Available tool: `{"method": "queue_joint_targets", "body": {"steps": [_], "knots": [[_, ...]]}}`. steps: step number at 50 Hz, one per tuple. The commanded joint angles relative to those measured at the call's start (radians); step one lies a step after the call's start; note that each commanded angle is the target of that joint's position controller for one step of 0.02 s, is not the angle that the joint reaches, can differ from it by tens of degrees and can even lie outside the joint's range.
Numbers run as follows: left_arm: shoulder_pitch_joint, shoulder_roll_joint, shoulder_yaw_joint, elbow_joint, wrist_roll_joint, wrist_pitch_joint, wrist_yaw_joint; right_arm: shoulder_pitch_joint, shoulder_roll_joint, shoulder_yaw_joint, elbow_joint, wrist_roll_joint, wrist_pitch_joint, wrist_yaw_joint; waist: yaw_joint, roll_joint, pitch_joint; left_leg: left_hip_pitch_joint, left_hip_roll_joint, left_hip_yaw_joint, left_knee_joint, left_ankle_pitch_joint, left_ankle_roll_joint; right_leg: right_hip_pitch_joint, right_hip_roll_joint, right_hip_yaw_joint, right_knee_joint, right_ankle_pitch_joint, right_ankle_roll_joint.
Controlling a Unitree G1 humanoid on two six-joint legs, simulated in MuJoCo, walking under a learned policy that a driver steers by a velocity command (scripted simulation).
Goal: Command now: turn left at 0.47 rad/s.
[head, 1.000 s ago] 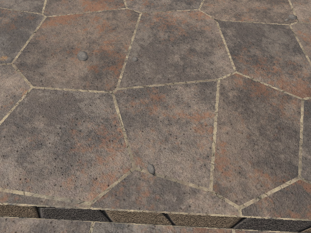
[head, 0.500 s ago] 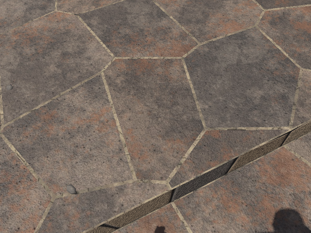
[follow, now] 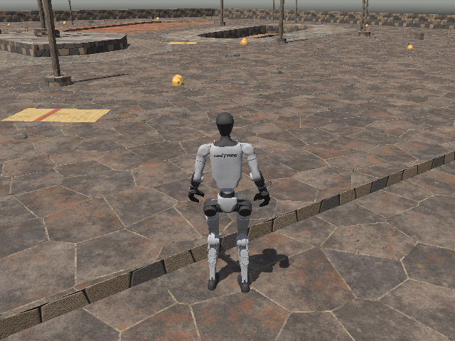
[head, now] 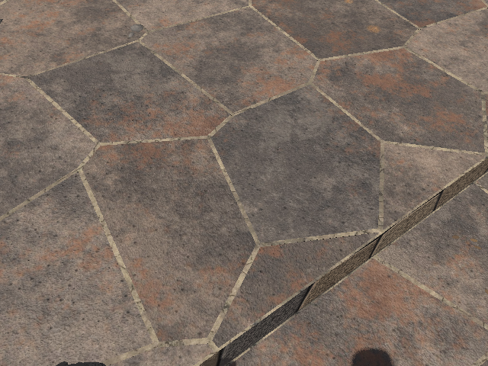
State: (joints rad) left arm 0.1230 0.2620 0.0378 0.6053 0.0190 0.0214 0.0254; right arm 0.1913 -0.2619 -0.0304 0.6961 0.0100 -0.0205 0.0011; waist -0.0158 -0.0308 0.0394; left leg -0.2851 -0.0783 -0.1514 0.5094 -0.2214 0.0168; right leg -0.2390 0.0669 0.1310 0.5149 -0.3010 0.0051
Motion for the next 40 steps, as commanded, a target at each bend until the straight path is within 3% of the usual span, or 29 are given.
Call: {"method": "queue_joint_targets", "body": {"steps": [1,4,5,6,7,8,9,10,13,16,18,19,20,21,22,23,24,25,26,27,28,29,30,32,34,35,37,39,40], "knots": [[0.021,0.118,0.059,-0.057,-0.012,-0.031,0.007,-0.068,-0.222,-0.077,-0.104,0.018,-0.003,-0.02,0.038,0.208,-0.089,0.067,0.198,-0.355,-0.13,0.165,0.141,-0.02,0.012,-0.04,0.016,-0.023,0.002],[0.071,0.126,0.073,-0.033,-0.013,-0.046,-0.004,-0.111,-0.19,-0.08,-0.144,0.028,0.019,-0.027,0.055,0.128,-0.153,-0.004,0.149,-0.31,-0.012,0.271,0.106,0.103,-0.057,-0.008,-0.066,0.109,-0.034],[0.064,0.16,0.084,-0.027,-0.004,-0.043,-0.006,-0.107,-0.169,-0.075,-0.162,0.033,0.023,-0.026,0.032,-0.008,-0.142,-0.115,0.074,-0.209,0.081,0.158,0.056,0.169,-0.138,0.072,-0.107,0.242,-0.087],[0.06,0.181,0.092,-0.027,0.007,-0.039,-0.005,-0.07,-0.159,-0.072,-0.159,0.03,0.025,-0.021,0.024,-0.145,-0.122,-0.264,-0.01,-0.083,0.209,-0.074,-0.005,0.251,-0.282,0.199,-0.153,0.456,-0.175],[0.028,0.163,0.088,-0.042,0.013,-0.04,0.003,-0.031,-0.182,-0.084,-0.147,0.02,0.025,-0.014,0.013,-0.202,-0.128,-0.358,-0.002,0.0,0.434,-0.371,-0.052,0.281,-0.435,0.287,-0.157,0.641,-0.272],[0.027,0.141,0.078,-0.053,0.005,-0.04,0.012,-0.019,-0.222,-0.101,-0.139,0.017,0.028,-0.008,0.013,-0.106,-0.127,-0.38,0.056,0.014,0.603,-0.39,-0.082,0.258,-0.472,0.264,-0.147,0.712,-0.298],[-0.003,0.13,0.073,-0.057,-0.003,-0.038,0.021,-0.016,-0.215,-0.104,-0.134,0.024,0.039,-0.004,-0.003,-0.041,-0.108,-0.386,0.092,0.029,0.665,-0.344,-0.102,0.232,-0.441,0.186,-0.132,0.696,-0.273],[-0.026,0.138,0.075,-0.053,-0.014,-0.037,0.026,-0.024,-0.179,-0.092,-0.134,0.025,0.048,0.001,-0.006,-0.019,-0.076,-0.407,0.123,0.049,0.639,-0.275,-0.117,0.22,-0.389,0.102,-0.136,0.659,-0.238],[0.018,0.183,0.088,-0.032,-0.006,-0.021,0.036,-0.102,-0.123,-0.064,-0.175,0.026,0.052,0.02,0.052,-0.07,-0.059,-0.403,0.149,0.133,0.539,-0.165,-0.141,0.234,-0.331,-0.042,-0.16,0.661,-0.226],[0.022,0.218,0.097,-0.023,-0.008,-0.007,0.028,-0.127,-0.118,-0.054,-0.203,0.023,0.05,0.039,0.066,-0.09,-0.092,-0.277,0.152,0.187,0.363,-0.129,-0.118,0.213,-0.337,-0.135,-0.151,0.642,-0.211],[0.022,0.239,0.104,-0.013,-0.022,-0.009,0.016,-0.103,-0.143,-0.063,-0.201,0.021,0.054,0.042,0.058,-0.103,-0.109,-0.187,0.13,0.232,0.269,-0.103,-0.096,0.196,-0.351,-0.182,-0.12,0.641,-0.19],[0.093,0.183,0.078,0.01,0.012,-0.017,-0.022,-0.06,-0.128,-0.059,-0.17,-0.053,0.088,0.05,0.06,-0.115,-0.131,-0.109,0.082,0.284,0.201,-0.182,-0.055,0.224,-0.335,-0.257,-0.065,0.573,-0.134],[0.119,0.18,0.079,0.02,0.004,-0.025,-0.039,-0.064,-0.133,-0.063,-0.171,-0.053,0.098,0.049,0.069,-0.136,-0.132,-0.058,0.049,0.321,0.157,-0.163,-0.031,0.181,-0.332,-0.273,-0.03,0.455,-0.107],[0.123,0.192,0.079,0.022,-0.002,-0.03,-0.044,-0.021,-0.149,-0.073,-0.16,-0.049,0.097,0.048,0.029,-0.126,-0.145,0.062,0.023,0.325,0.088,-0.149,0.004,0.097,-0.325,-0.291,0.046,0.276,-0.08],[0.109,0.174,0.072,0.012,0.006,-0.032,-0.045,0.129,-0.195,-0.098,-0.102,-0.054,0.087,0.039,-0.045,-0.019,-0.187,0.269,0.012,0.249,0.028,-0.191,0.054,-0.06,-0.277,-0.328,0.26,0.102,-0.047],[0.018,0.081,0.04,-0.068,0.031,-0.026,-0.049,0.245,-0.329,-0.13,-0.094,-0.052,0.07,0.032,-0.107,0.27,-0.158,0.406,0.276,-0.235,-0.162,-0.439,0.171,-0.411,-0.152,-0.371,0.595,-0.295,0.014],[-0.105,0.098,0.045,-0.135,-0.038,-0.072,-0.022,0.263,-0.379,-0.136,-0.134,0.045,0.008,0.028,-0.13,0.268,-0.161,0.455,0.432,-0.744,-0.339,-0.792,0.384,-0.711,-0.038,-0.082,0.765,-0.331,0.024],[-0.159,0.17,0.057,-0.157,-0.077,-0.111,-0.023,0.25,-0.304,-0.112,-0.115,0.044,-0.028,0.023,-0.139,0.189,-0.095,0.438,0.463,-0.744,-0.381,-0.857,0.381,-0.775,-0.087,0.001,0.796,-0.263,-0.005],[-0.14,0.187,0.063,-0.148,-0.071,-0.136,-0.025,0.201,-0.255,-0.093,-0.118,0.031,-0.046,0.015,-0.091,0.176,-0.036,0.374,0.434,-0.669,-0.367,-0.748,0.346,-0.756,-0.107,0.006,0.748,-0.191,-0.025],[-0.095,0.189,0.066,-0.118,-0.039,-0.151,-0.025,0.136,-0.227,-0.082,-0.132,0.026,-0.047,0.005,-0.043,0.133,-0.007,0.297,0.385,-0.552,-0.339,-0.588,0.3,-0.685,-0.133,0.003,0.669,-0.128,-0.027],[-0.068,0.188,0.072,-0.096,-0.015,-0.158,-0.026,0.079,-0.204,-0.072,-0.144,0.014,-0.043,-0.003,-0.008,0.135,0.008,0.206,0.325,-0.44,-0.333,-0.457,0.266,-0.587,-0.143,-0.002,0.569,-0.058,-0.021],[-0.056,0.181,0.075,-0.078,-0.005,-0.158,-0.032,0.049,-0.189,-0.064,-0.16,-0.001,-0.041,-0.012,0.009,0.137,0.004,0.145,0.27,-0.357,-0.335,-0.36,0.246,-0.5,-0.126,-0.024,0.52,0.019,-0.006],[-0.005,0.109,0.03,-0.034,0.091,-0.094,-0.058,0.059,-0.243,-0.08,-0.114,-0.06,-0.01,0.0,0.022,0.121,0.005,0.034,0.169,-0.216,-0.324,-0.221,0.198,-0.398,-0.117,-0.112,0.509,0.094,0.026],[-0.003,0.091,0.019,-0.033,0.061,-0.048,-0.065,0.091,-0.23,-0.079,-0.1,-0.04,0.002,0.014,0.021,0.115,0.001,-0.042,0.108,-0.161,-0.301,-0.174,0.208,-0.328,-0.092,-0.156,0.428,0.103,0.07],[-0.066,0.094,0.009,-0.051,0.029,-0.036,-0.06,0.125,-0.22,-0.078,-0.095,-0.029,0.0,0.022,-0.011,0.145,0.014,-0.042,0.116,-0.209,-0.31,-0.187,0.217,-0.323,-0.088,-0.148,0.311,0.117,0.097],[-0.077,0.091,0.003,-0.052,0.019,-0.037,-0.054,0.131,-0.218,-0.081,-0.09,-0.033,0.0,0.019,-0.021,0.182,-0.004,-0.031,0.121,-0.219,-0.295,-0.214,0.222,-0.293,-0.085,-0.139,0.282,0.105,0.102],[-0.113,0.078,-0.005,-0.082,0.01,-0.045,-0.035,0.1,-0.197,-0.075,-0.118,-0.044,-0.003,0.012,-0.021,0.183,-0.012,-0.036,0.152,-0.289,-0.247,-0.105,0.243,-0.24,-0.074,-0.139,0.263,0.043,0.064],[-0.026,0.107,0.004,-0.071,0.006,-0.057,-0.023,0.046,-0.201,-0.075,-0.136,-0.038,-0.013,0.012,0.039,0.177,-0.053,-0.032,0.178,-0.338,-0.211,-0.003,0.223,-0.096,-0.062,-0.125,0.16,0.05,0.031],[0.077,0.128,0.017,-0.039,0.01,-0.063,-0.015,0.036,-0.194,-0.07,-0.129,-0.036,-0.02,0.012,0.086,0.175,-0.092,0.0,0.188,-0.326,-0.148,0.189,0.213,0.004,-0.05,-0.16,0.103,0.065,0.009]]}}
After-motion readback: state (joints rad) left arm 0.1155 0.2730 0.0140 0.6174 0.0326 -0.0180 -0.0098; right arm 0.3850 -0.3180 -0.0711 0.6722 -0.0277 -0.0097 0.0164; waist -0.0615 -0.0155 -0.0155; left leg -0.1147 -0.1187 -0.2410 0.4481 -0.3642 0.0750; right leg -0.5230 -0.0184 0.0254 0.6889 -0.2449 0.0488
